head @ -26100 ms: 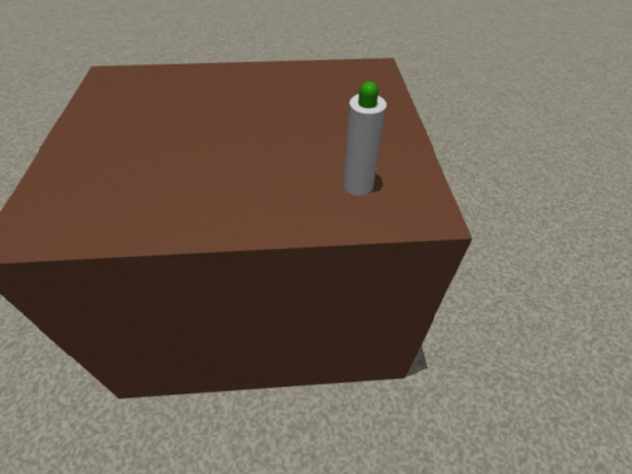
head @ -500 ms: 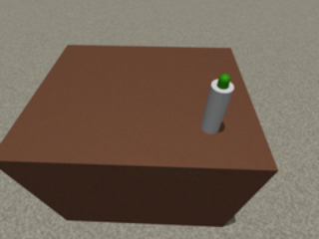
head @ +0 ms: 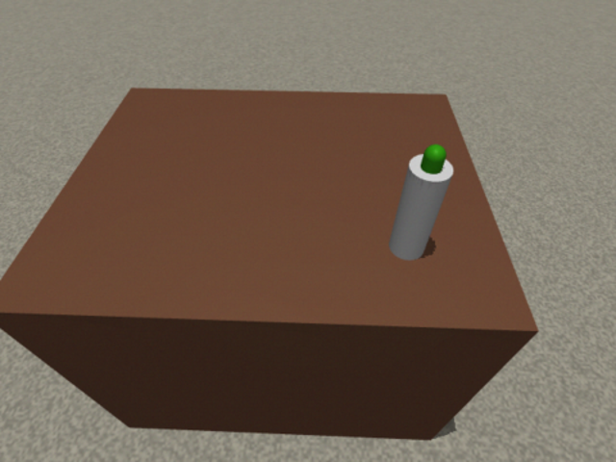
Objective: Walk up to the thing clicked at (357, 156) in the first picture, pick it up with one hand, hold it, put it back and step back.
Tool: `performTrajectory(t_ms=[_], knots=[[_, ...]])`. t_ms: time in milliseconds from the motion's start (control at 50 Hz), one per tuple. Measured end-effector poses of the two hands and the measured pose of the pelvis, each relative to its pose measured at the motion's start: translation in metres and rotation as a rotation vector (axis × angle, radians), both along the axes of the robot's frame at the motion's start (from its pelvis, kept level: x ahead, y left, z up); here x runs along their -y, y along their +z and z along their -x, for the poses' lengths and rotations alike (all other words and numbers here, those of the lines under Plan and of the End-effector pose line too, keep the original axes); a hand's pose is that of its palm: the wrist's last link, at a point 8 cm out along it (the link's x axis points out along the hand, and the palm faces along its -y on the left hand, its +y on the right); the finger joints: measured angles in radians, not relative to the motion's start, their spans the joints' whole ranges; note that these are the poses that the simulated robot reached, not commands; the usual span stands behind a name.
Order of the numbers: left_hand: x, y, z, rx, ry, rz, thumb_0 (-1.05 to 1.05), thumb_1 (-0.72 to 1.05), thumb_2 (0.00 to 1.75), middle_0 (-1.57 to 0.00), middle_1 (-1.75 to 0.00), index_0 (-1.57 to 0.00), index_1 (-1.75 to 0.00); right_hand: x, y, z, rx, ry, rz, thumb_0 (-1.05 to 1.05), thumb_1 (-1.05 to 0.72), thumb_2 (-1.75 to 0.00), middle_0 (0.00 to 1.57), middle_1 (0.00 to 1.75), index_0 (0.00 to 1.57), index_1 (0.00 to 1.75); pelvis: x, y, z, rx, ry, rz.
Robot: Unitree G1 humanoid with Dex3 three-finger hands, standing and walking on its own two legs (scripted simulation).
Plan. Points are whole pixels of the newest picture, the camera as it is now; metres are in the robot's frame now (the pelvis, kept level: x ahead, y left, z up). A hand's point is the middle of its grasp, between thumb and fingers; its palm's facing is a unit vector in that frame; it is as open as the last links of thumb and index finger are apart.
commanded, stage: stand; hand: right
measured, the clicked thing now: (419, 203) +0.50 -0.18 +0.03
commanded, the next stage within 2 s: none
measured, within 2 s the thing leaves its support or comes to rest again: neither
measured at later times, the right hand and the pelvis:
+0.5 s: hand out of the picture +0.06 -0.25 -0.16, palm faces -0.05 +0.94 -0.34, open 7.4 cm; pelvis +0.00 +0.00 +0.00, yaw +0 degrees
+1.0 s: hand out of the picture +0.07 -0.25 -0.16, palm faces -0.05 +0.94 -0.35, open 7.4 cm; pelvis +0.01 +0.00 +0.00, yaw +0 degrees
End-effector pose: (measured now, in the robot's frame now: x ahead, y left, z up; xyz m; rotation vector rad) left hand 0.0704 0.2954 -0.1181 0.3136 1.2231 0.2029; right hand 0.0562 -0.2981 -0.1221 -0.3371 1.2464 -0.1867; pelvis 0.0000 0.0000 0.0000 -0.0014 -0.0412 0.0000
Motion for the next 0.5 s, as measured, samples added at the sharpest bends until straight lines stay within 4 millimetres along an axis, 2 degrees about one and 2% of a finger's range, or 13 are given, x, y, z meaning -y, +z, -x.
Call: performTrajectory(t_ms=[100,200,320,500], knots=[[-0.0013,0.0,0.0027,-0.005,0.004,-0.001,0.0,0.9,0.9,-0.21,-0.3,-0.2,-0.3,-0.0012,-0.0003,0.0011,-0.001,0.0,-0.002,0.0,-0.62,-0.84,0.2,0.29,0.2,0.3,-0.0007,0.0001,0.0006,0.001,0.0,-0.001],[-0.0026,-0.0007,0.0063,-0.017,0.006,-0.002,0.0,0.9,0.9,-0.21,-0.3,-0.2,-0.3,-0.0018,-0.0008,0.003,-0.011,-0.002,-0.003,0.01,-0.79,-0.88,0.2,0.29,0.21,0.3,-0.0012,0.0,0.0007,-0.002,0.0,0.0],[-0.0034,-0.001,0.0086,-0.026,0.01,-0.002,0.0,0.9,0.9,-0.21,-0.3,-0.2,-0.3,-0.0027,-0.0014,0.0037,-0.015,-0.001,-0.004,0.01,-0.87,-0.9,0.2,0.3,0.21,0.3,-0.0019,0.0001,0.0001,-0.001,0.0,-0.002],[-0.0036,-0.0008,0.0077,-0.03,0.008,-0.004,0.0,0.9,0.9,-0.21,-0.3,-0.2,-0.3,-0.0034,-0.0024,0.0016,-0.02,0.001,-0.007,0.01,-0.9,-0.9,0.2,0.3,0.21,0.3,-0.0021,0.0,-0.0015,-0.006,0.001,-0.001]])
